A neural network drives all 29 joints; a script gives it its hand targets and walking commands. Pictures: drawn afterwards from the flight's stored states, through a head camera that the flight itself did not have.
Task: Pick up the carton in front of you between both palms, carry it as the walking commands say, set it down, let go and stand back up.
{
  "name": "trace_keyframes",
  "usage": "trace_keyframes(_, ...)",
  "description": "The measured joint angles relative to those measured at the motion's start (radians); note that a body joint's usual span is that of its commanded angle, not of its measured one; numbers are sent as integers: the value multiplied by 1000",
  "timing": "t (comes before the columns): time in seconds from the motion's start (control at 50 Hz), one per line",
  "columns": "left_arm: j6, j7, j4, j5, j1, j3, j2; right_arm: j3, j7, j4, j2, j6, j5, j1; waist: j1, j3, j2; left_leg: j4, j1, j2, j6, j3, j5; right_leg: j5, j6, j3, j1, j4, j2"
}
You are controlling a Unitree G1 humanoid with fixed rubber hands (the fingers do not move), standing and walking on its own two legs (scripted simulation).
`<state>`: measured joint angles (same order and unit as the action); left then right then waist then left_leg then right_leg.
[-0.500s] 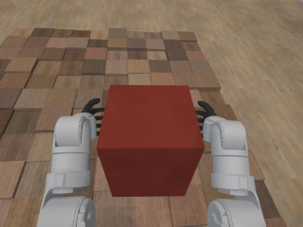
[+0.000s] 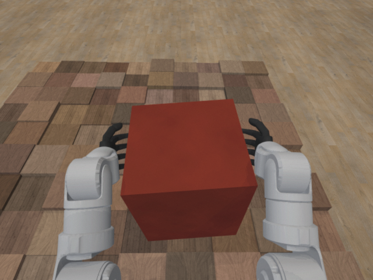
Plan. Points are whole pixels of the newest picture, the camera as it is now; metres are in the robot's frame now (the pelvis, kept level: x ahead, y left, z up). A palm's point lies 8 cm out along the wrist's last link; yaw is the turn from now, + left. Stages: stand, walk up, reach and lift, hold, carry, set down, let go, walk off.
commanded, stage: carry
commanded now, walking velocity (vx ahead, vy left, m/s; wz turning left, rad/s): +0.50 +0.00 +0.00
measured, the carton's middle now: (187, 174) +0.36 +0.01 +0.04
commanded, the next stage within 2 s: none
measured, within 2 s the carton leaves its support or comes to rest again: neither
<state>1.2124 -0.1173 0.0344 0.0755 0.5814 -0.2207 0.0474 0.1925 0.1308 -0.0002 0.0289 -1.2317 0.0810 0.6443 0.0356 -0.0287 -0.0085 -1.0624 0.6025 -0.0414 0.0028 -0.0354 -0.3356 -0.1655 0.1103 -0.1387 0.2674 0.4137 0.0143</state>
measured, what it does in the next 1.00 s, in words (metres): walks ahead: left foot, then right foot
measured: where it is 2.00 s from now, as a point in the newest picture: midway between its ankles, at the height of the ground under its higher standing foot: (162, 215)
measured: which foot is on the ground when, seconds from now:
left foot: up 0.00-0.20, down 0.22-0.68, up 0.70-0.80, down 0.82-1.00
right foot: down 0.00-0.24, up 0.26-0.60, down 0.62-0.88, up 0.90-1.00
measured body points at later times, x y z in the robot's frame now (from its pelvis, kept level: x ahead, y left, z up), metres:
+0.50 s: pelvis +0.29 +0.07 +0.00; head +0.37 +0.07 +0.45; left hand +0.68 +0.19 +0.10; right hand +0.66 -0.12 +0.11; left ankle +0.31 +0.12 -0.73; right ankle +0.36 -0.06 -0.69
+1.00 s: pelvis +0.50 +0.10 -0.01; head +0.55 +0.12 +0.44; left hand +0.88 +0.27 +0.10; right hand +0.88 -0.04 +0.11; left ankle +0.42 +0.15 -0.74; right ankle +0.52 +0.00 -0.71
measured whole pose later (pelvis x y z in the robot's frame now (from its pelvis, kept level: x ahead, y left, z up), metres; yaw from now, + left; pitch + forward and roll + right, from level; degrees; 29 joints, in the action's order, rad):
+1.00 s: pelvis +0.50 +0.10 -0.01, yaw +0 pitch +4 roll -3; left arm 1.24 -0.10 -0.02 0.04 0.68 -0.25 -0.01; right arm 0.22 0.14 0.04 0.05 -1.21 0.10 0.71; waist -0.01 0.03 0.02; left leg -0.52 0.22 0.04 0.09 -0.03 -0.12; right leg -0.26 0.04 -0.09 0.48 0.75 0.05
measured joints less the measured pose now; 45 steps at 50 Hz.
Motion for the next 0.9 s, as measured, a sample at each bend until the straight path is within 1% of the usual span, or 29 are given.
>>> trace_keyframes(0.06,-5,0,-58,-9,34,1,-16,4,0,40,-7,4,5,19,11,-24,-1,96,63,-11,-4,-13,55,-46,-7,9,-65,-20,-1)
trace_keyframes(0.12,-9,0,-113,-11,52,3,-23,11,0,77,-9,5,8,23,17,-49,2,240,78,-9,-1,-37,135,-103,-25,20,-139,-36,-2)
trace_keyframes(0.2,-8,1,-162,-12,63,10,-31,12,-1,114,-12,7,8,20,7,-64,2,487,6,22,25,-94,265,-193,-63,29,-251,-42,-9)
trace_keyframes(0.22,-8,2,-168,-15,65,11,-38,9,0,126,-11,12,8,23,-2,-62,-7,523,-25,37,17,-107,298,-230,-74,27,-261,4,-22)
trace_keyframes(0.24,-9,2,-169,-20,65,12,-49,5,0,138,-5,25,10,25,-17,-54,-31,500,-36,53,-29,-116,292,-260,-81,27,-234,109,-51)
trace_keyframes(0.26,-10,3,-166,-25,63,7,-58,-2,1,149,0,36,12,30,-35,-43,-37,469,-39,57,-70,-119,258,-243,-88,54,-172,273,-57)
trace_keyframes(0.28,-11,3,-165,-31,62,4,-65,-7,3,157,3,41,12,36,-55,-30,-31,449,-44,59,-94,-115,223,-248,-88,92,-93,459,-40)
trace_keyframes(0.3,-11,4,-167,-33,62,1,-67,-13,6,160,1,42,9,36,-71,-17,-22,442,-54,62,-99,-109,197,-261,-82,122,-12,623,-20)
trace_keyframes(0.32,-10,4,-165,-31,60,-1,-65,-18,8,160,-1,42,3,31,-86,-4,-14,448,-68,65,-98,-104,183,-261,-74,138,62,739,-6)
trace_keyframes(0.34,-6,4,-156,-25,56,-4,-58,-21,11,152,-5,42,-7,22,-98,9,-6,462,-88,66,-100,-99,178,-251,-66,144,125,798,0)
trace_keyframes(0.36,-3,4,-142,-16,51,-8,-47,-23,14,140,-9,41,-19,13,-107,23,-1,482,-111,67,-104,-97,175,-238,-63,145,179,807,0)
trace_keyframes(0.4,0,3,-102,0,44,-16,-27,-23,21,108,-18,42,-43,5,-118,54,9,527,-161,68,-117,-92,169,-231,-71,141,255,717,-9)
trace_keyframes(0.44,-3,1,-48,11,39,-21,-12,-17,25,76,-23,48,-60,14,-123,80,19,561,-202,67,-122,-89,158,-233,-85,137,301,563,-13)
trace_keyframes(0.46,-5,0,-19,13,39,-23,-7,-13,26,56,-25,51,-65,22,-122,90,24,570,-218,66,-120,-89,150,-209,-89,134,318,492,-12)
trace_keyframes(0.54,-9,-4,78,13,53,-29,-3,5,26,-14,-20,54,-72,64,-103,107,26,553,-266,74,-112,-100,87,4,-90,113,335,294,-4)
trace_keyframes(0.6,-3,-2,85,8,60,-41,-9,9,24,-8,-9,50,-58,86,-89,85,15,498,-303,93,-114,-112,4,169,-85,97,268,129,6)
trace_keyframes(0.62,0,0,72,8,62,-46,-10,9,23,4,-7,46,-52,88,-86,75,14,468,-315,99,-115,-114,-31,261,-74,94,228,60,8)
trace_keyframes(0.64,1,1,55,10,63,-49,-7,8,22,17,-10,41,-48,88,-85,71,27,431,-328,96,-116,-109,-65,409,-53,87,184,11,10)
trace_keyframes(0.66,0,4,36,15,64,-51,-2,6,22,29,-14,36,-46,86,-81,75,47,390,-339,84,-122,-103,-88,491,-40,73,146,-11,17)
trace_keyframes(0.68,-1,5,14,21,68,-49,2,7,19,40,-20,32,-44,82,-74,82,64,346,-339,70,-127,-91,-71,467,-28,61,121,-7,28)
trace_keyframes(0.7,-1,6,-11,26,77,-45,4,10,17,51,-27,27,-44,78,-66,86,73,299,-325,67,-109,-64,-80,424,-15,55,107,2,37)
trace_keyframes(0.72,0,7,-37,29,83,-40,4,11,15,64,-32,23,-44,75,-57,86,70,267,-307,73,-89,-37,-123,391,-1,53,98,6,40)
trace_keyframes(0.74,3,7,-57,29,86,-34,1,13,13,73,-34,17,-41,71,-50,85,60,268,-293,78,-70,-17,-145,369,8,54,89,6,37)
trace_keyframes(0.76,5,7,-70,26,85,-28,-1,14,13,76,-34,10,-38,68,-43,85,50,308,-288,80,-54,-4,-133,353,13,55,82,7,32)
trace_keyframes(0.8,10,5,-65,19,83,-19,-5,18,12,65,-35,-4,-33,72,-31,88,36,439,-291,69,-36,13,-27,325,11,56,71,22,24)
trace_keyframes(0.82,10,3,-54,13,81,-15,-10,21,11,59,-31,-5,-31,76,-27,91,27,493,-304,65,-19,3,72,306,3,58,68,40,18)
trace_keyframes(0.86,14,-2,-33,1,77,-13,-18,28,10,44,-18,-1,-24,77,-24,90,8,527,-321,66,23,-22,363,260,-21,59,55,76,3)
trace_keyframes(0.88,15,-2,-25,-4,74,-12,-24,29,9,39,-10,1,-17,76,-22,85,2,517,-331,70,42,-25,371,214,-39,61,52,99,-1)
trace_keyframes(0.9,17,10,-21,-18,71,-18,-30,30,6,43,0,8,-11,75,-21,78,-2,512,-343,74,59,-25,327,128,-53,66,58,132,-3)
